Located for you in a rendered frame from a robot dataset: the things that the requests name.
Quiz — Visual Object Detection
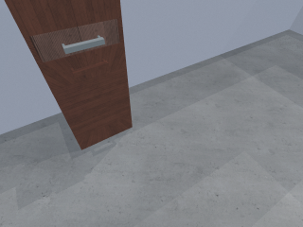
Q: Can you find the handle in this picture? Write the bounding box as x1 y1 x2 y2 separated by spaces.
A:
62 35 105 54
72 61 110 78

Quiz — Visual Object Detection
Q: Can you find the drawer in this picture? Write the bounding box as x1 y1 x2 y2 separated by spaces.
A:
30 19 120 62

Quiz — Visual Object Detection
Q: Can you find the cabinet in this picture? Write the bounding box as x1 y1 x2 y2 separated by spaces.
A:
5 0 133 150

